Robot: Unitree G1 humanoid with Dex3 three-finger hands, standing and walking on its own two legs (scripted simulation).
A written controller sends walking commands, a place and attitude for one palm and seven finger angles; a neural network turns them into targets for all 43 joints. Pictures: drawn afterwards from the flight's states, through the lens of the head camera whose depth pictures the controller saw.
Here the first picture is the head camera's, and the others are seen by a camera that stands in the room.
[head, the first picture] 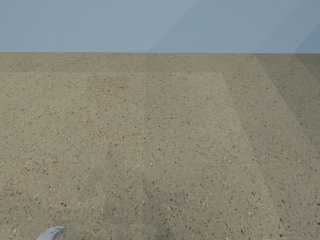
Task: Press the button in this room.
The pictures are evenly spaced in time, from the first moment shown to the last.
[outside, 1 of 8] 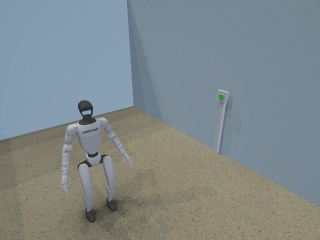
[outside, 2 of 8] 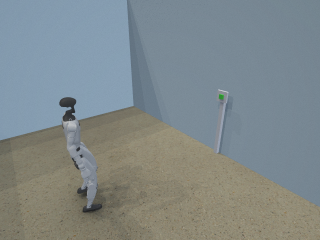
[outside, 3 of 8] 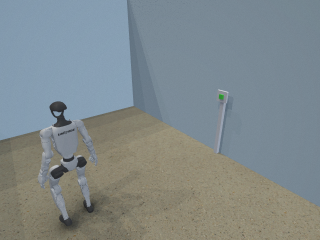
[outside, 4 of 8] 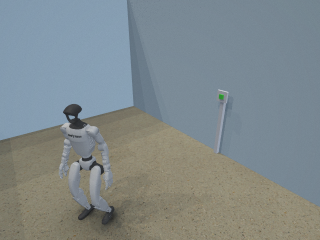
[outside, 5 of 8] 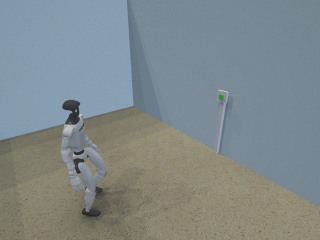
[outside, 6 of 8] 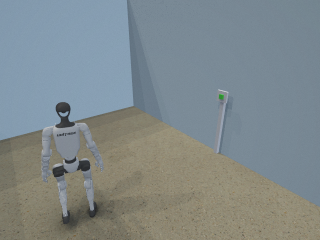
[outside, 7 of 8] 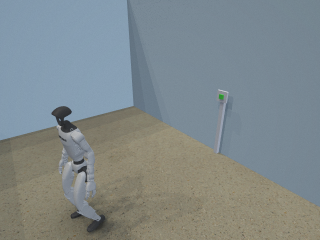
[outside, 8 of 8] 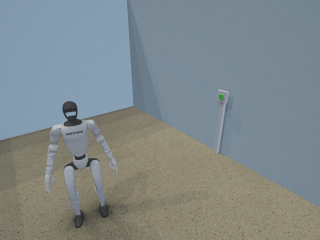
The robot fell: no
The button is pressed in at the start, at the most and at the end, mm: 0 0 0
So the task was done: no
